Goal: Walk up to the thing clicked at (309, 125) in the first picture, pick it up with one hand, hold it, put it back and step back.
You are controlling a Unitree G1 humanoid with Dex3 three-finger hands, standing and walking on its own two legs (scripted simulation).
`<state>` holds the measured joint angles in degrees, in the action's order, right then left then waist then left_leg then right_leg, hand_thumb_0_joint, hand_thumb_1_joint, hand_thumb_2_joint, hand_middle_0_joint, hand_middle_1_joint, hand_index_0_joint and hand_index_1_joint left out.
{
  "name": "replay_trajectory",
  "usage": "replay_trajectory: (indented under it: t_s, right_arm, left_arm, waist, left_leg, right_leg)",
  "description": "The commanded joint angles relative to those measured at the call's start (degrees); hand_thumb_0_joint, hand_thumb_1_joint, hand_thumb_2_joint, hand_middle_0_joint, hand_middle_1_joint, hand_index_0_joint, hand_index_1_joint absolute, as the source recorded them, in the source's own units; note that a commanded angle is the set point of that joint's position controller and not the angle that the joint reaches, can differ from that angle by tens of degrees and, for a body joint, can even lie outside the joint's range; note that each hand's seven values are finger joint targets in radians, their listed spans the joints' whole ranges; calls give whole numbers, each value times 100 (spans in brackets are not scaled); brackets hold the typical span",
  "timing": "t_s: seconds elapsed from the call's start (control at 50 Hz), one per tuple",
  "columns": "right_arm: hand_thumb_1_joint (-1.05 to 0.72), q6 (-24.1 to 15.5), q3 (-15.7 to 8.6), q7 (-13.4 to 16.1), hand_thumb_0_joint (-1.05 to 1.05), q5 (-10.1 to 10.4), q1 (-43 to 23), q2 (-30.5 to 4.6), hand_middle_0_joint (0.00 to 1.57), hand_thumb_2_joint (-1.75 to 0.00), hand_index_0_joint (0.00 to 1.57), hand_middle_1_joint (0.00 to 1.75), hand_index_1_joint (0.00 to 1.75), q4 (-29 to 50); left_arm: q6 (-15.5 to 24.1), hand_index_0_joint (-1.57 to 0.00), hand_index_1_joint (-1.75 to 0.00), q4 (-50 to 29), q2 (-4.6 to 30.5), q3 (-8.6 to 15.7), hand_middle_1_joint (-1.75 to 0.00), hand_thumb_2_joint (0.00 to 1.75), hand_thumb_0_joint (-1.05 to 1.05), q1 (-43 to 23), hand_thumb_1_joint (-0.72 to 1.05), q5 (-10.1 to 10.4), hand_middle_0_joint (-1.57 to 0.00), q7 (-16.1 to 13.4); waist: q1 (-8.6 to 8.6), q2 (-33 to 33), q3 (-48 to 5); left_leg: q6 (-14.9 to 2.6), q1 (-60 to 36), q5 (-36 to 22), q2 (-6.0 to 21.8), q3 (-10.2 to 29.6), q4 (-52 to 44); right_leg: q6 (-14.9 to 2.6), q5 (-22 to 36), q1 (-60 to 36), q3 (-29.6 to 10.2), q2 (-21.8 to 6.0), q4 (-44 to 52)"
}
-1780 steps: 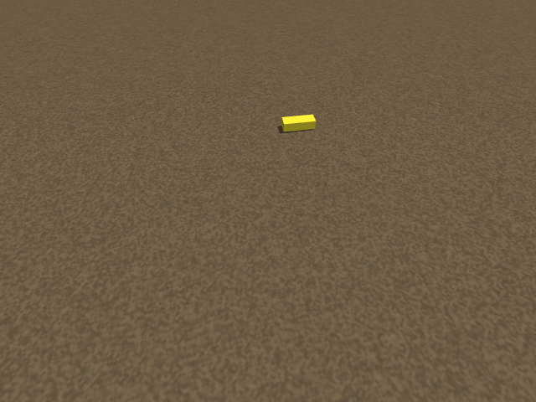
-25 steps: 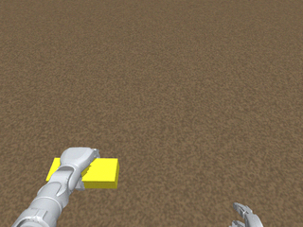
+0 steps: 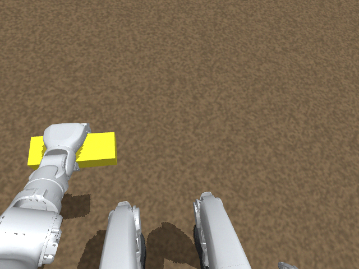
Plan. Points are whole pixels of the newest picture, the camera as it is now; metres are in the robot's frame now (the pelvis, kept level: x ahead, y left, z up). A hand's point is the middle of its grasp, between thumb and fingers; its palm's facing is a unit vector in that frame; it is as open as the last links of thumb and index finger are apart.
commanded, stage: crouch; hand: left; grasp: from above
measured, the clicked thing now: (76, 151) +0.43 +0.23 -0.15
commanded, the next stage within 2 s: lower in 1.16 s
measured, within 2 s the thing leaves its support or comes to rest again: neither
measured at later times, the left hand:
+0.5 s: hand (89, 160) +0.44 +0.24 -0.30, palm faces -0.45 +0.00 -0.89, open 10.2 cm
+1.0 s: hand (94, 163) +0.45 +0.24 -0.37, palm faces -0.48 +0.00 -0.88, open 10.2 cm
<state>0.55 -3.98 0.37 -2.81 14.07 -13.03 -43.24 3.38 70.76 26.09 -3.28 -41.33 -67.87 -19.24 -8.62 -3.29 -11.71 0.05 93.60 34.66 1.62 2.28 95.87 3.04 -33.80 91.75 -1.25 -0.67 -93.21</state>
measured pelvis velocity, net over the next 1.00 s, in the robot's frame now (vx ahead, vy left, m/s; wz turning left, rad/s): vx -0.02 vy -0.01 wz -0.06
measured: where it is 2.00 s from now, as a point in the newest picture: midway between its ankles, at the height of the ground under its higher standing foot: (172, 265)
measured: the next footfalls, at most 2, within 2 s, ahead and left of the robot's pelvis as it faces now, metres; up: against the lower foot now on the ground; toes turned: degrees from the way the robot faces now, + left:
none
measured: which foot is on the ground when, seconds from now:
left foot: down 0.00-1.00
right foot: down 0.00-1.00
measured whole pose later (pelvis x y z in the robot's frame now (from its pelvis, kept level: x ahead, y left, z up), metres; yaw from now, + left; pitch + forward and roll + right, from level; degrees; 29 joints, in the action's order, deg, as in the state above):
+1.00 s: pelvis -0.02 -0.01 -0.20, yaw -4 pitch +36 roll -7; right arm -2.8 1.4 -7.4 -8.0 9.7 -14.6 -43.1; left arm 11.5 83.4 39.9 4.7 -55.2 -74.1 -22.3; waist -13.8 -0.4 -4.1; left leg 1.7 129.8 39.3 0.1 7.9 133.0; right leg 3.5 -38.6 126.2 1.1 0.8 -128.7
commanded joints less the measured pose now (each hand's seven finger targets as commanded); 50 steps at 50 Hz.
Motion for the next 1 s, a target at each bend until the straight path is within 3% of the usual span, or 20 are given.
replay_trajectory:
  t_s: [0.0,0.08,0.12,0.16,0.22,0.24,0.26,0.28,0.4,0.46,0.48,0.58,0.6,0.64,0.76,0.8,0.84,0.88,0.94,0.98]
  right_arm:
    - [-89,-250,-348,24,0,-26,555,-1173,20,-90,20,30,30,527]
    - [-89,-351,-279,-62,0,-79,589,-1227,20,-90,20,30,30,458]
    - [-89,-388,-277,-100,0,-118,635,-1274,20,-90,20,30,30,392]
    - [-89,-429,-222,-157,0,-178,660,-1264,20,-90,20,30,30,339]
    - [-90,-475,-176,-254,0,-244,738,-1309,20,-90,20,30,30,268]
    - [-90,-485,-185,-282,0,-256,701,-1284,20,-90,20,30,30,255]
    - [-90,-500,-191,-316,0,-279,756,-1335,20,-90,20,30,30,241]
    - [-90,-493,-188,-316,0,-280,709,-1327,20,-90,20,30,30,190]
    - [-90,-488,-166,-438,0,-352,670,-1323,20,-90,20,30,30,218]
    - [-90,-463,-157,-468,0,-360,647,-1341,20,-90,20,30,30,254]
    - [-90,-463,-149,-488,0,-376,684,-1367,20,-90,20,30,30,260]
    - [-90,-416,-81,-552,0,-395,638,-1357,20,-90,20,30,30,248]
    - [-90,-402,-97,-560,0,-389,607,-1380,20,-90,20,30,30,256]
    - [-90,-382,-73,-585,0,-386,663,-1413,20,-90,20,30,30,239]
    - [-91,-359,-3,-638,0,-424,676,-1437,20,-90,20,30,30,169]
    - [-90,-366,14,-646,0,-445,718,-1502,20,-90,20,30,30,160]
    - [-91,-371,28,-656,0,-457,690,-1489,20,-90,20,30,30,124]
    - [-91,-379,66,-671,0,-491,759,-1535,20,-90,20,30,30,125]
    - [-91,-382,97,-686,0,-502,752,-1570,20,-90,20,30,30,104]
    - [-91,-392,138,-698,0,-514,759,-1572,20,-90,20,30,30,108]
  left_arm:
    - [94,-95,-72,-657,1442,392,-76,76,0,-1920,59,52,-91,-185]
    - [332,-98,-72,-768,1604,478,-75,77,0,-2231,64,-38,-94,-205]
    - [448,-99,-73,-1019,1868,599,-75,82,0,-2502,63,-152,-96,-277]
    - [520,-101,-73,-983,1851,619,-76,83,0,-2656,66,-193,-98,-382]
    - [496,-100,-73,-605,1908,716,-76,82,0,-2493,64,-299,-97,-515]
    - [515,-99,-71,-820,1935,671,-74,79,0,-2754,63,-284,-96,-551]
    - [499,-98,-72,-628,1949,691,-75,83,0,-2761,61,-332,-95,-570]
    - [496,-97,-70,-788,2061,729,-72,80,0,-3022,59,-326,-94,-606]
    - [390,-101,-71,-405,2025,714,-73,82,0,-2959,66,-283,-99,-602]
    - [364,-105,-70,-318,2291,825,-72,81,0,-2930,70,-275,-102,-537]
    - [360,-104,-72,-180,2211,791,-74,83,0,-2887,70,-269,-102,-504]
    - [473,-103,-71,12,2424,853,-74,80,0,-2889,68,-228,-101,-378]
    - [519,-103,-71,-190,2485,851,-74,78,0,-3034,68,-224,-100,-345]
    - [568,-103,-70,-31,2553,873,-73,76,0,-3025,69,-300,-100,-325]
    - [742,-103,-70,145,2612,886,-73,77,0,-3125,68,-382,-100,-425]
    - [794,-102,-71,114,2788,992,-74,78,0,-3336,68,-454,-100,-497]
    - [787,-103,-70,386,2628,883,-73,79,0,-3227,68,-466,-101,-532]
    - [803,-101,-69,415,2760,947,-71,77,0,-3341,66,-514,-99,-574]
    - [831,-102,-69,278,2977,1042,-71,79,0,-3505,66,-534,-101,-625]
    - [804,-103,-70,398,2876,1001,-72,80,0,-3462,68,-522,-102,-651]
  waist:
    - [-83,-230,-2955]
    - [-150,-545,-3344]
    - [-147,-690,-3684]
    - [-226,-859,-3703]
    - [-243,-925,-3682]
    - [-209,-1055,-3864]
    - [-316,-1097,-3806]
    - [-225,-1182,-3841]
    - [-349,-1157,-3691]
    - [-300,-1150,-3796]
    - [-389,-1068,-3664]
    - [-371,-960,-3307]
    - [-380,-947,-3533]
    - [-400,-1010,-3440]
    - [-430,-1112,-3316]
    - [-443,-1280,-3413]
    - [-489,-1246,-3207]
    - [-556,-1194,-3195]
    - [-475,-1428,-3387]
    - [-526,-1363,-3304]
  left_leg:
    - [-72,-1615,-271,-183,124,-865]
    - [-32,-1548,-342,-197,213,-395]
    - [-39,-1493,-487,-198,165,-99]
    - [-43,-1342,-659,-209,110,174]
    - [-36,-1295,-1036,-199,99,469]
    - [-62,-1326,-1084,-195,17,602]
    - [-53,-1263,-1115,-189,13,680]
    - [-49,-1198,-1054,-189,3,727]
    - [-86,-661,-876,-188,-95,1158]
    - [-97,-512,-957,-183,-98,1362]
    - [-109,-412,-943,-186,-100,1448]
    - [-149,194,-743,-200,-132,1680]
    - [-156,109,-778,-191,-116,1732]
    - [-128,154,-790,-190,-101,1814]
    - [-111,287,-696,-194,-64,2033]
    - [-106,308,-687,-201,-72,2106]
    - [-103,354,-552,-205,-57,2158]
    - [-115,404,-522,-207,-45,2238]
    - [-107,471,-579,-219,-84,2312]
    - [-99,447,-610,-205,-33,2349]
  right_leg:
    - [-505,364,-803,491,146,622]
    - [-525,370,-170,548,117,99]
    - [-522,495,-53,558,121,-114]
    - [-508,651,118,561,99,-316]
    - [-497,892,371,610,78,-599]
    - [-514,952,371,607,129,-642]
    - [-498,1012,421,612,102,-701]
    - [-516,962,561,609,118,-788]
    - [-497,916,615,665,155,-1104]
    - [-490,988,624,673,174,-1304]
    - [-467,1000,680,675,157,-1325]
    - [-454,874,733,678,194,-1534]
    - [-457,897,717,702,227,-1581]
    - [-472,868,892,728,218,-1707]
    - [-497,769,1254,800,235,-1977]
    - [-502,764,1370,816,231,-2085]
    - [-513,646,1568,843,239,-2124]
    - [-497,638,1563,865,238,-2152]
    - [-501,688,1517,873,237,-2293]
    - [-505,707,1663,916,237,-2366]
